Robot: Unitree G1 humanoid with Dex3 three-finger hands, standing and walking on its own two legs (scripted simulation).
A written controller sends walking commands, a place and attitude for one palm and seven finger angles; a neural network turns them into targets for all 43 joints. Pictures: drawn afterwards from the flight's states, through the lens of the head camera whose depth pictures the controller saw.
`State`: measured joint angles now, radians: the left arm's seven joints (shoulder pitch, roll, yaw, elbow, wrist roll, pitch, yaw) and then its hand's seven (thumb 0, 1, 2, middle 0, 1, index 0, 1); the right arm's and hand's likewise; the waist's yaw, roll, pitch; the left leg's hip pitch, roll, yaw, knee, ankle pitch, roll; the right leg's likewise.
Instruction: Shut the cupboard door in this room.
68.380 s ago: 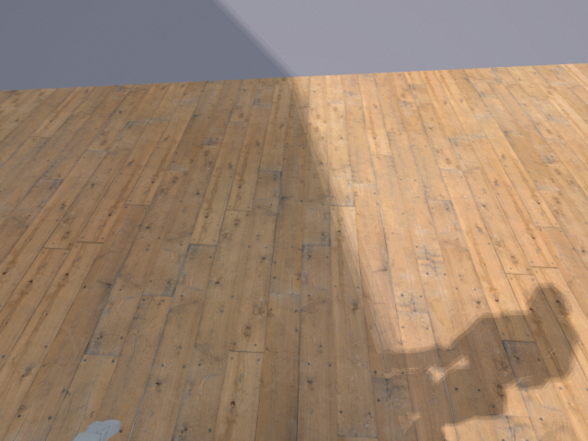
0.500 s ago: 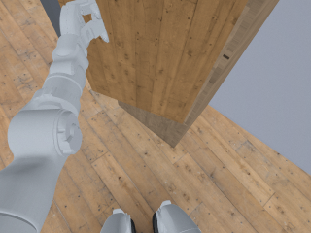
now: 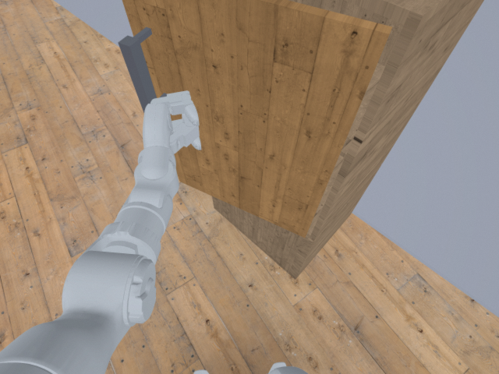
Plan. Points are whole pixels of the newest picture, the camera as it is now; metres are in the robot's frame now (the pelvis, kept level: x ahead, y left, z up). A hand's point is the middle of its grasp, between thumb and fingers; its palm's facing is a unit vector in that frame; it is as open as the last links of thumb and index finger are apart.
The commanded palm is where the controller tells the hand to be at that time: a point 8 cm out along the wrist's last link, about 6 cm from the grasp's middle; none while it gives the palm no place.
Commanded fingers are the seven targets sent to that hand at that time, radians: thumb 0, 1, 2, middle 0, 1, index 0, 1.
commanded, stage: pull the fist back off the door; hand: left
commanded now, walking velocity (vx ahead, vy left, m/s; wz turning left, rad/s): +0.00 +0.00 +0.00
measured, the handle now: (149, 74) +0.64 +0.15 +0.10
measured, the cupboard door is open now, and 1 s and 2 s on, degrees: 16 16 16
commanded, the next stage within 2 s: draw the hand back to the body in 0.24 s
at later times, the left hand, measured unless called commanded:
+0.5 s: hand (188, 134) +0.46 +0.07 +0.12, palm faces +0.06 -1.00 +0.01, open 3.1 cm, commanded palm +0.40 +0.12 +0.12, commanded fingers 0.00 0.90 0.90 -1.30 -1.50 -1.30 -1.50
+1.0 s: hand (89, 223) +0.30 +0.17 +0.15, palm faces +0.04 -0.99 -0.14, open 3.1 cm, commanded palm +0.27 +0.22 +0.17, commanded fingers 0.00 0.90 0.90 -0.94 -1.11 -0.94 -1.11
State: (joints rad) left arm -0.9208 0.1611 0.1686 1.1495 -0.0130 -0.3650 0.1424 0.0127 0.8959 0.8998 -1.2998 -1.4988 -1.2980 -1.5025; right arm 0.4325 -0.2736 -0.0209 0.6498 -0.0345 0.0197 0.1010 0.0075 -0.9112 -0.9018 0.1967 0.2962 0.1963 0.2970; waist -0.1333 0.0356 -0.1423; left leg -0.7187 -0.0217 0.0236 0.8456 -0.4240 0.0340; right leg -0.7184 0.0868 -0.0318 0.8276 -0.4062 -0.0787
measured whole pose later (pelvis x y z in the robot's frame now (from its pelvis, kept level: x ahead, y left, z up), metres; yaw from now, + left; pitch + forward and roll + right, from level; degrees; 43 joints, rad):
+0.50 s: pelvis -0.01 +0.01 +0.00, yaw -1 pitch +15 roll +1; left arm -0.79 0.13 0.21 1.00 -0.04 -0.42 0.17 0.02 0.89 0.90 -1.30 -1.50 -1.30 -1.50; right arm 0.38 -0.24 0.01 0.64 -0.03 0.00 0.07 0.01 -0.91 -0.90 0.20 0.30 0.20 0.30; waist -0.13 0.03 -0.13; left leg -0.67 -0.03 0.06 0.81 -0.40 0.04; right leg -0.69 0.08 0.00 0.82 -0.38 -0.07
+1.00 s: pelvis -0.01 +0.02 +0.04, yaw +1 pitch +0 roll +0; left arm -0.06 0.22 0.01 0.11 -0.11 -0.07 0.00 0.01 0.89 0.90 -1.18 -1.36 -1.18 -1.37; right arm 0.14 -0.23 0.04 0.52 0.05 0.03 -0.04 0.01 -0.91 -0.90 0.19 0.30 0.19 0.30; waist 0.01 0.04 -0.06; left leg -0.26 -0.06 0.02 0.56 -0.31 0.06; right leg -0.26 0.06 -0.01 0.55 -0.30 -0.05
